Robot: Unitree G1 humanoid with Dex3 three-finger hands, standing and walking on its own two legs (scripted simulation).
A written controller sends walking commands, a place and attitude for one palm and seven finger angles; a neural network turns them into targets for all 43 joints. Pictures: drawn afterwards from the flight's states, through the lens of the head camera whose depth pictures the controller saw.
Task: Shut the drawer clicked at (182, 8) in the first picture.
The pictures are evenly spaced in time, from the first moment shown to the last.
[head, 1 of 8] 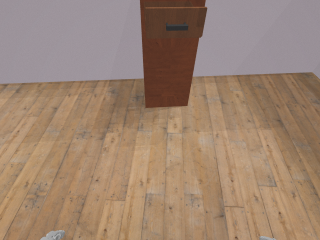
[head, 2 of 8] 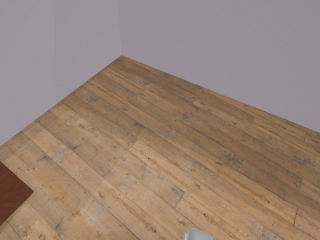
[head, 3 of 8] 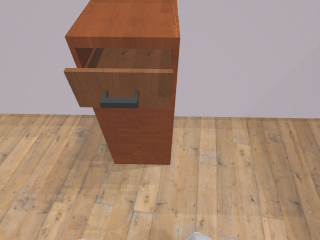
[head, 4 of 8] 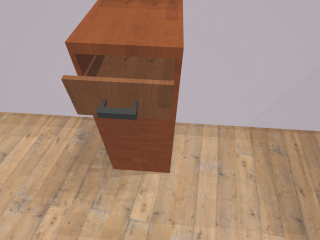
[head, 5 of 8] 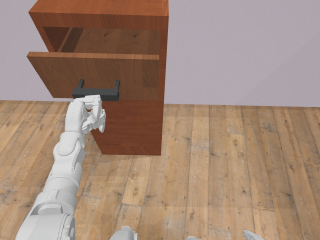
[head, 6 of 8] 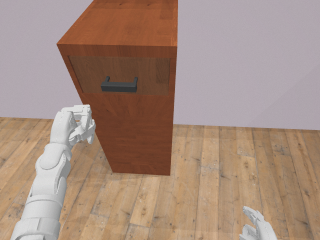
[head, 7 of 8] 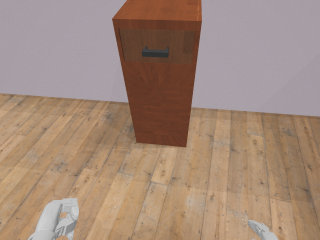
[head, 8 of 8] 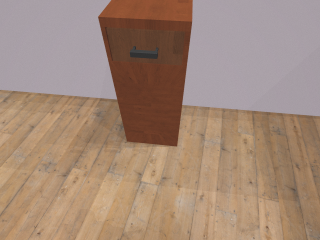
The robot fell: no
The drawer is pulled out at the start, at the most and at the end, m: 0.13 0.13 0.00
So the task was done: yes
